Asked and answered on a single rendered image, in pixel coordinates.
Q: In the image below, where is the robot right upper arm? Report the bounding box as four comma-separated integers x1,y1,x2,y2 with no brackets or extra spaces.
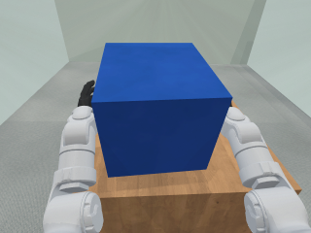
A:
244,186,311,233

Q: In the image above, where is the right robot forearm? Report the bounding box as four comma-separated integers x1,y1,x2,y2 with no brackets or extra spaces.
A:
221,107,309,225

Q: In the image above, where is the carton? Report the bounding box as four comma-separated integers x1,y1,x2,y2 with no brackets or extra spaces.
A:
91,43,233,178

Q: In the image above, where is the left robot forearm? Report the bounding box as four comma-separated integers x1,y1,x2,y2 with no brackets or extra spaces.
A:
43,106,98,233

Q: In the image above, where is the robot left hand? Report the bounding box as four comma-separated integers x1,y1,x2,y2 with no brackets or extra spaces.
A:
77,80,95,108

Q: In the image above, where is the robot left upper arm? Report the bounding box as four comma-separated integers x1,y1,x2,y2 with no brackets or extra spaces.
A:
44,191,104,233

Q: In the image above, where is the pedestal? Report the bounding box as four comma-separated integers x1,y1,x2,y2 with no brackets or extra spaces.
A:
73,100,302,233

